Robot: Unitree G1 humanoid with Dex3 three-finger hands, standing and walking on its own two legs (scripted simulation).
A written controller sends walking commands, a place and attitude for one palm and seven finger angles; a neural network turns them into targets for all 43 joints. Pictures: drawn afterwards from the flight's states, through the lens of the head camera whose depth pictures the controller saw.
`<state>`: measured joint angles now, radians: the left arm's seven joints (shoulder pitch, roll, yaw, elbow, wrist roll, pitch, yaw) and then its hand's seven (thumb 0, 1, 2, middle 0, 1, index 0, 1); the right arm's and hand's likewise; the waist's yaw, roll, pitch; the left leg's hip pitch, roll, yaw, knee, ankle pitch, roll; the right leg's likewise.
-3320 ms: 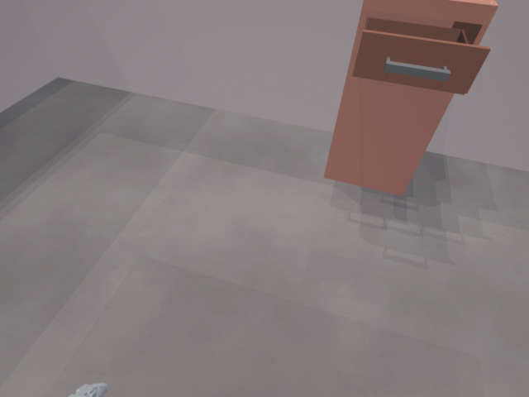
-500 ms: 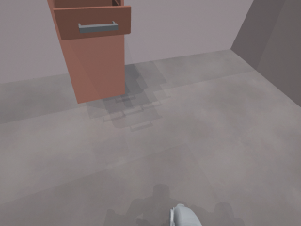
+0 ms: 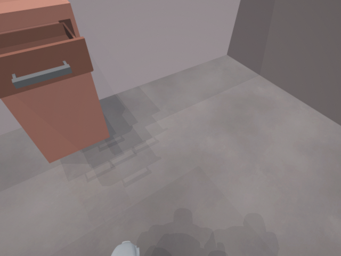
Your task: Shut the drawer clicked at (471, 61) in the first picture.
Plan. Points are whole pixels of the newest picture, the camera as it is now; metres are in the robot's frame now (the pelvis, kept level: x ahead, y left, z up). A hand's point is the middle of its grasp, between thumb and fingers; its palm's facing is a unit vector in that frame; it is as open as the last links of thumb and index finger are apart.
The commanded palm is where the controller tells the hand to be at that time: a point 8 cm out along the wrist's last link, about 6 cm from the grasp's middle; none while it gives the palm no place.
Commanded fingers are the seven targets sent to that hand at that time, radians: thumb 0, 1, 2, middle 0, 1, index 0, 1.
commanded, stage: walk to a spot facing it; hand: left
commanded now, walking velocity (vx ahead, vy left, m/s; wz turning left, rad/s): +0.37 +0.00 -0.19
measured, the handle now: (42, 72) +0.72 +0.52 +0.02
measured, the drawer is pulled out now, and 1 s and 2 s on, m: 0.21 0.21 0.21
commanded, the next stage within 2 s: turn to face it in 0.50 s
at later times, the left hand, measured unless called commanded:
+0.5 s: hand (106, 207) +0.29 +0.21 -0.17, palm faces -0.15 -0.98 -0.14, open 7.4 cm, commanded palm none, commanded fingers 0.00 0.90 0.90 -0.20 -0.30 -0.20 -0.30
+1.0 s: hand (150, 154) +0.48 +0.09 -0.15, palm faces -0.15 -0.98 -0.14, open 7.3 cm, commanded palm none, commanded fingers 0.00 0.90 0.90 -0.20 -0.30 -0.20 -0.30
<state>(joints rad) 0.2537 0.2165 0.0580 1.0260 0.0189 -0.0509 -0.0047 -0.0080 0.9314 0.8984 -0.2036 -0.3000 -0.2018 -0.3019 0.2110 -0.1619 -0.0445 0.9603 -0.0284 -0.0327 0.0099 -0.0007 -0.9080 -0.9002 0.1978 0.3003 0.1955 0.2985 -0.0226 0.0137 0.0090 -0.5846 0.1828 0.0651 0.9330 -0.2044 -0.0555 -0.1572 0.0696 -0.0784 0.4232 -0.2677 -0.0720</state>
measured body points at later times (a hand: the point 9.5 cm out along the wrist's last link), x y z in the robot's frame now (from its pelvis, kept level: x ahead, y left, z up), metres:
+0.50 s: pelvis +0.21 +0.04 +0.00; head +0.23 +0.06 +0.45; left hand +0.30 +0.26 -0.16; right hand +0.13 -0.19 -0.14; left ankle +0.16 +0.15 -0.74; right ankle +0.28 -0.12 -0.66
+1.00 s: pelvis +0.33 -0.03 +0.00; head +0.33 -0.04 +0.45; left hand +0.49 +0.14 -0.14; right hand +0.30 -0.26 -0.16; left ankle +0.36 +0.09 -0.69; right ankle +0.36 -0.13 -0.74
